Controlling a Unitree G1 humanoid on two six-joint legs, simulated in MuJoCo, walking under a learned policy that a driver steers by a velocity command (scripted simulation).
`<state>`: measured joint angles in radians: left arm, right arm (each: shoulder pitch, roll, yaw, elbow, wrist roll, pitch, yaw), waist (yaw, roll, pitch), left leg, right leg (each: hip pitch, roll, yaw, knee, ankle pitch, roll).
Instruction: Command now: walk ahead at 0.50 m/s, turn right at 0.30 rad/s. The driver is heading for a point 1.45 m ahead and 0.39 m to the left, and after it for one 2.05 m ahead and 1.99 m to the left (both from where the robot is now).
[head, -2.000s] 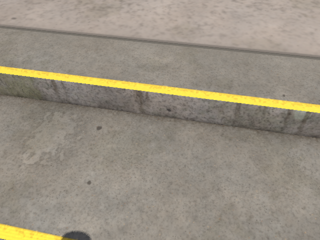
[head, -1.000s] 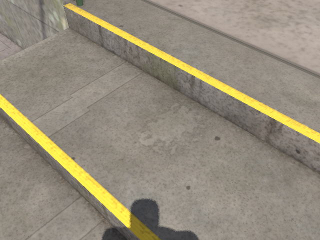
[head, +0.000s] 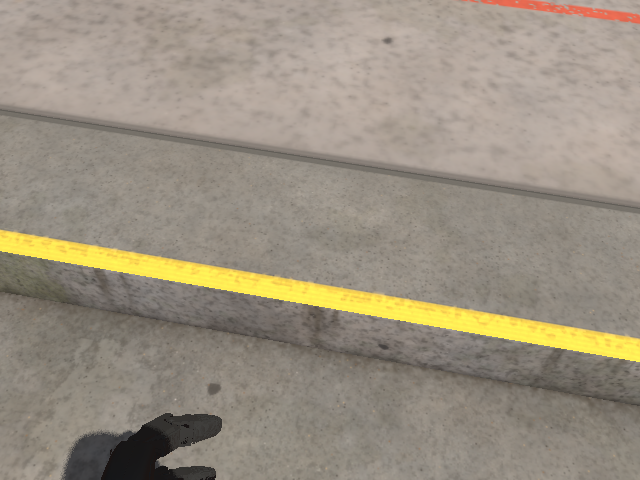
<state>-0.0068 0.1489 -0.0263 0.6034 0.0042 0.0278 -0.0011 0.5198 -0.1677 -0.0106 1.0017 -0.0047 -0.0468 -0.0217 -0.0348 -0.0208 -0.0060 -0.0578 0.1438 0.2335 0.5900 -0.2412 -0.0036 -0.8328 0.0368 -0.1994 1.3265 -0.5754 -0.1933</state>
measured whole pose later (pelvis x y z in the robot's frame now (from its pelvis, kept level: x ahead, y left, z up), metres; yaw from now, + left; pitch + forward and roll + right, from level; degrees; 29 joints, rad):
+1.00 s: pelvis +0.57 +0.05 +0.13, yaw +26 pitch +3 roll +0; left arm 0.36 0.20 0.04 0.85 0.04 -0.09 0.01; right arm 0.15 -0.28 -0.08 0.71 -0.03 -0.01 -0.01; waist 0.00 0.06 -0.04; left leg -0.81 -0.09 0.00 1.64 -0.50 0.08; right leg -0.10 -0.05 -0.08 0.41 -0.36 0.03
